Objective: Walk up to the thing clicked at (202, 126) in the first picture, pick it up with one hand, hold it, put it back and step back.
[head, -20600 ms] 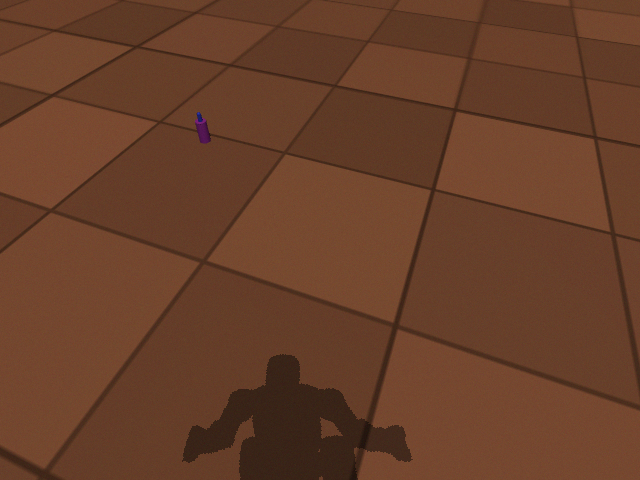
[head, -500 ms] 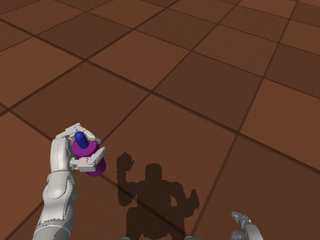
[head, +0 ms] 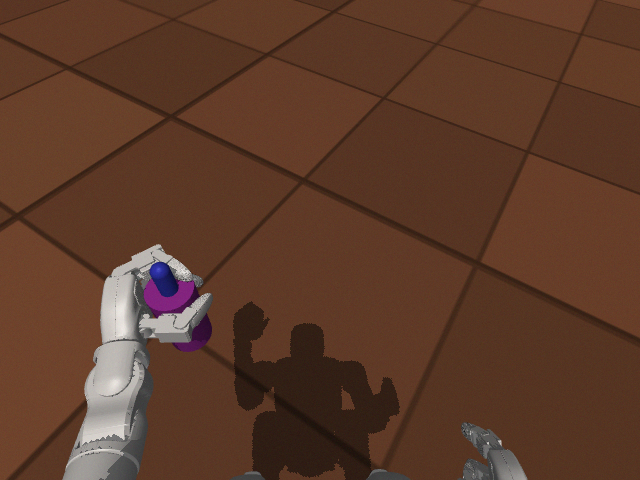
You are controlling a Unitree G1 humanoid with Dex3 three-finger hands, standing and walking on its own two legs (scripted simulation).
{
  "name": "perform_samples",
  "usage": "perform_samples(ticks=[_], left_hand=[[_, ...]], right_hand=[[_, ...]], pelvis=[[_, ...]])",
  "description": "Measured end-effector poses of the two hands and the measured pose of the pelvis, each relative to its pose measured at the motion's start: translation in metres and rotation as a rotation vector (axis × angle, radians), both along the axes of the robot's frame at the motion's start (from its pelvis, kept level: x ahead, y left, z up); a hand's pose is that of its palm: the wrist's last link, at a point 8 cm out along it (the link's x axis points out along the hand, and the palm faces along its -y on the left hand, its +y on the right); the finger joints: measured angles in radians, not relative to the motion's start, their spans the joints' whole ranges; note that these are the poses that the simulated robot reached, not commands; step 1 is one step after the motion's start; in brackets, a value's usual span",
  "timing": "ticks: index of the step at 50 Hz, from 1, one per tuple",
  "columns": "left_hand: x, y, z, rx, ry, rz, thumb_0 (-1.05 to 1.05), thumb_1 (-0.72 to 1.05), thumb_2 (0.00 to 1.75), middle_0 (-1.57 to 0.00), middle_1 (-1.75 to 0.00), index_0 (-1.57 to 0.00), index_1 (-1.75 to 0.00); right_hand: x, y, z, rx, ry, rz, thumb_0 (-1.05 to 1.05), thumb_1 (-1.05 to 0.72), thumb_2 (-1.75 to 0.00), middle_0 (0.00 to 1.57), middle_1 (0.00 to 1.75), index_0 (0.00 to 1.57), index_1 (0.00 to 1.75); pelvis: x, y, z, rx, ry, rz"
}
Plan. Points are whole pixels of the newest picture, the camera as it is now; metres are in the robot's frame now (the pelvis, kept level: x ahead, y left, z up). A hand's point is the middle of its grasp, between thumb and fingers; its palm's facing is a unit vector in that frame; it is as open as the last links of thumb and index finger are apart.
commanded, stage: hold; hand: left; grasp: from the side
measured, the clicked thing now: (176, 303) +0.33 +0.19 +0.02
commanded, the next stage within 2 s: crouch in 0.56 s
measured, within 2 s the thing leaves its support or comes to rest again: neither
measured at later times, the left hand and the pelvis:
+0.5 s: hand (183, 296) +0.33 +0.17 +0.04, palm faces +0.15 -0.99 -0.04, open 6.6 cm; pelvis +0.00 +0.00 +0.00, yaw +0 degrees
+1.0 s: hand (191, 314) +0.33 +0.17 -0.01, palm faces +0.18 -0.98 -0.01, open 6.6 cm; pelvis -0.01 +0.00 -0.02, yaw +0 degrees
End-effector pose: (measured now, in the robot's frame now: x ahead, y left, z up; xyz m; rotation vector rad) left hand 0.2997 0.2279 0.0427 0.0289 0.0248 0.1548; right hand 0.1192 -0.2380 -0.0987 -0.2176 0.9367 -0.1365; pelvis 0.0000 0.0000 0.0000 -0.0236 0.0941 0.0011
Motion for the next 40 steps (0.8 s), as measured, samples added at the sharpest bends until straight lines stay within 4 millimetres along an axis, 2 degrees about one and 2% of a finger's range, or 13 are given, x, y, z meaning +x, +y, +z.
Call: perform_samples(ticks=[12,22,40], left_hand=[[-0.003,-0.013,-0.001,-0.015,0.003,-0.019,0.00,-0.14,1.08,-0.80,-1.05,-1.07,-1.23],[0.003,-0.005,0.001,0.001,-0.003,0.003,0.00,-0.14,1.07,-0.80,-1.06,-1.07,-1.23],[0.006,-0.007,0.001,-0.007,-0.005,0.003,0.00,-0.14,1.07,-0.80,-1.06,-1.07,-1.23]], right_hand=[[-0.002,-0.004,-0.001,-0.003,0.001,-0.004,0.01,-0.92,-0.90,0.20,0.30,0.20,0.30],[-0.001,-0.006,0.001,-0.006,-0.003,-0.005,0.01,-0.91,-0.90,0.20,0.30,0.20,0.30],[0.000,-0.006,0.001,-0.007,0.000,-0.010,0.01,-0.90,-0.90,0.20,0.30,0.20,0.30]], pelvis=[[0.000,-0.002,0.000,0.002,-0.001,0.000],[-0.001,-0.005,0.000,0.004,0.002,0.000],[0.001,-0.004,0.001,0.003,0.003,0.000]])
